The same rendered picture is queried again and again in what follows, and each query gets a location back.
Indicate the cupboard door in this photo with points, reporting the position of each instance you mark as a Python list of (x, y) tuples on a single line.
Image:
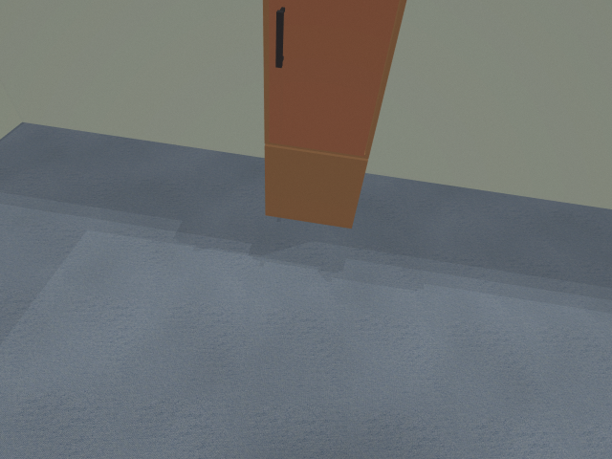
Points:
[(325, 94)]

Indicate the handle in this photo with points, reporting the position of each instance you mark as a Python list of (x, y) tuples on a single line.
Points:
[(279, 37)]

